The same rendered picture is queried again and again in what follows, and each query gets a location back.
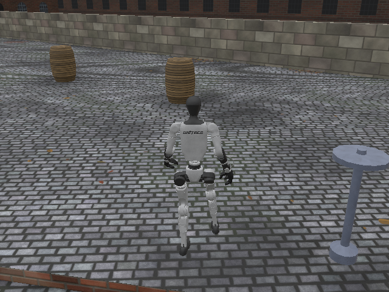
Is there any robot left upper arm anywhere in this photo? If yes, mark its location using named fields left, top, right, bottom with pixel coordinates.
left=165, top=122, right=181, bottom=155

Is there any robot right thigh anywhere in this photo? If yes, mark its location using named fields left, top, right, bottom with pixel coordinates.
left=202, top=169, right=215, bottom=201

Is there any left robot hand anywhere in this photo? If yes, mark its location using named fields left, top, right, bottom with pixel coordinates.
left=164, top=158, right=178, bottom=169

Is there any right robot foot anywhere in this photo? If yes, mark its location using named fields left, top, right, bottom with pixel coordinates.
left=211, top=221, right=219, bottom=234

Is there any robot right upper arm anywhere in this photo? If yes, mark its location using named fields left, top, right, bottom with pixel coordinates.
left=206, top=122, right=223, bottom=157

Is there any left robot forearm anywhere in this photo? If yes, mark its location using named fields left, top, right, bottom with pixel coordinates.
left=164, top=146, right=172, bottom=162

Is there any right robot forearm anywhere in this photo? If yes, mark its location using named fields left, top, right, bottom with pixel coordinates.
left=218, top=147, right=232, bottom=173

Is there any right robot hand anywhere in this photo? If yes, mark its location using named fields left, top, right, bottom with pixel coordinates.
left=219, top=170, right=233, bottom=185

